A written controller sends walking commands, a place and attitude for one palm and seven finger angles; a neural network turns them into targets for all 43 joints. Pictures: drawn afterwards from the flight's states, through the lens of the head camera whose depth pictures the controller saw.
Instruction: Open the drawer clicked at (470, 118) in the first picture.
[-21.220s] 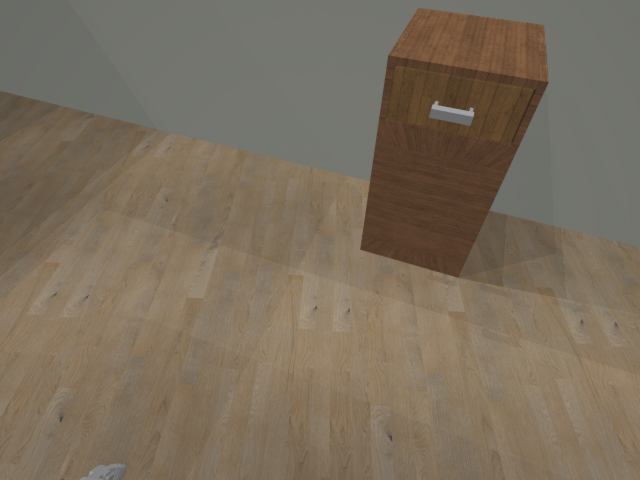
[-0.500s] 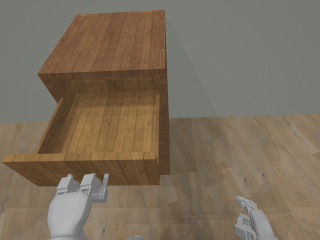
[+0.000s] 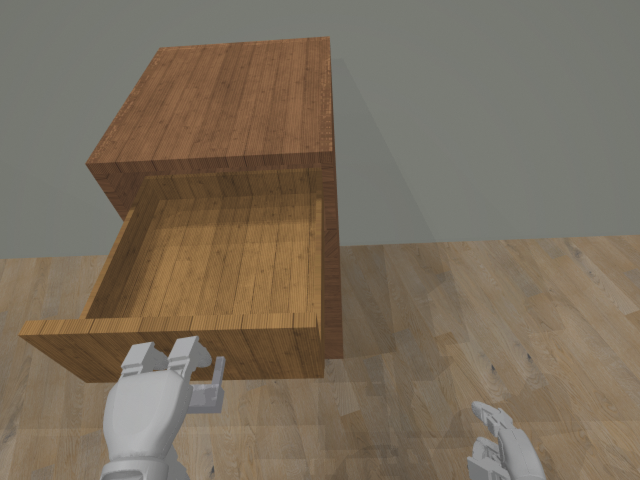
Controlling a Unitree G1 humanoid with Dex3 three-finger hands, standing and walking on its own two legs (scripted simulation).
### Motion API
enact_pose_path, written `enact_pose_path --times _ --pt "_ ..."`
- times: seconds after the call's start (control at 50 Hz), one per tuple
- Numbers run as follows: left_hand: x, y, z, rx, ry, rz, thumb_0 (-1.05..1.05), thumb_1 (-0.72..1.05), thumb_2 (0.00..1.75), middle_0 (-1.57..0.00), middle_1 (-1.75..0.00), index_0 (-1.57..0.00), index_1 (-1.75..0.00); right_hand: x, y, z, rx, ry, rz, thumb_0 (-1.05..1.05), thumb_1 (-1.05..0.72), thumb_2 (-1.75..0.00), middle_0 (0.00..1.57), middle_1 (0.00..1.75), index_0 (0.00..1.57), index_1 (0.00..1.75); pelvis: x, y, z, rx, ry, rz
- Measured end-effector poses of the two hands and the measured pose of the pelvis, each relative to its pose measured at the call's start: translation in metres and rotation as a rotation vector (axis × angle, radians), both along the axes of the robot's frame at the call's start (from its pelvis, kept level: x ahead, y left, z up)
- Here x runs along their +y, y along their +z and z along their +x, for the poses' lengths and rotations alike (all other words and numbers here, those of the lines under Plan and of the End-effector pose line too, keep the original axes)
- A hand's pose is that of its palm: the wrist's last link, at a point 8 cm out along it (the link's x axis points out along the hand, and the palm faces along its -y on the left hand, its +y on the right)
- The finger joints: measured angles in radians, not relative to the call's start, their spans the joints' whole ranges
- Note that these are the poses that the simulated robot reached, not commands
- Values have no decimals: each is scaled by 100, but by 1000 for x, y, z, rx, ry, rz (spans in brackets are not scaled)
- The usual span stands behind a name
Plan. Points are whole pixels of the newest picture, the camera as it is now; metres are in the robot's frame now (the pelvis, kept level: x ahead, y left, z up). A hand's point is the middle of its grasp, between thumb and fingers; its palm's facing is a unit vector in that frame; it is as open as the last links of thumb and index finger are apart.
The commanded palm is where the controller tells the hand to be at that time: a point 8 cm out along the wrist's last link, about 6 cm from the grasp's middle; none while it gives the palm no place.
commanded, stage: lift the hand off the handle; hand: left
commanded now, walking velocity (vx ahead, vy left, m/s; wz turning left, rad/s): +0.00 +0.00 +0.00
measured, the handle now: (180, 381) +0.24 +0.21 -0.02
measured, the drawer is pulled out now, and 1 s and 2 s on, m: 0.30 0.30 0.30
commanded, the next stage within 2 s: draw the hand back to the body in 1.02 s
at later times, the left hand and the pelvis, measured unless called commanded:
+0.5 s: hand (147, 394) +0.20 +0.21 +0.07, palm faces +0.06 -0.16 -0.99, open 13.7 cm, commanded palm +0.17 +0.20 +0.13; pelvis +0.01 +0.00 +0.02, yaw +0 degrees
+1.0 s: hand (110, 368) +0.20 +0.21 +0.13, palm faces +0.11 -0.16 -0.98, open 13.8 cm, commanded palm +0.17 +0.20 +0.19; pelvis +0.02 +0.01 +0.04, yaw +0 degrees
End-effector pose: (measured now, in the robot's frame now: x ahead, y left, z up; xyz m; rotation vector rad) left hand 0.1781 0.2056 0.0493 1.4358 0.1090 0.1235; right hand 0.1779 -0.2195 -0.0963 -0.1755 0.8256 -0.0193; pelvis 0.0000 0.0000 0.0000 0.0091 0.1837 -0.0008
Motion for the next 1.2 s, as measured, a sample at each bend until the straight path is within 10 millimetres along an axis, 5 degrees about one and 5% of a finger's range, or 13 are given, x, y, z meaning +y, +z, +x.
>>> enact_pose_path --times 0.38,0.94,1.2 --pt "3 52 -2 -36 -13 -21 0 -49 30 -32 -120 -35 -122 16 33 40 -103 63 39 1 -91 -90 20 30 20 30 2 18 12 -70 -4 0" --pt "10 131 -4 -106 -38 -25 0 -49 30 -32 -120 -32 -120 36 55 53 -128 112 91 1 -91 -90 20 30 20 30 9 37 17 -156 -4 -8" --pt "6 129 -4 -69 -82 -50 0 -49 30 -32 -120 -32 -120 46 63 55 -134 140 83 1 -91 -90 20 30 20 30 13 41 12 -170 -6 -13"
